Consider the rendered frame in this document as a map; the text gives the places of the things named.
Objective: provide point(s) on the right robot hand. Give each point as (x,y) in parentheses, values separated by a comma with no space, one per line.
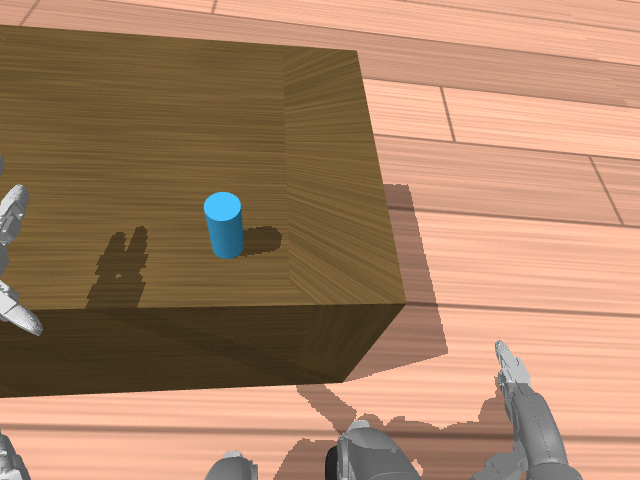
(536,435)

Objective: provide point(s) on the can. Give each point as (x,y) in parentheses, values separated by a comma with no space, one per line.
(224,221)

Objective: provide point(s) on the right robot arm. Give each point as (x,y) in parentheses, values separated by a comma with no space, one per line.
(552,471)

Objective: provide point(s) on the left robot hand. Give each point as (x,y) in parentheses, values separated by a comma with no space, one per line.
(12,211)

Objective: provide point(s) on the left robot arm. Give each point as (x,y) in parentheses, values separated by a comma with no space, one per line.
(11,464)

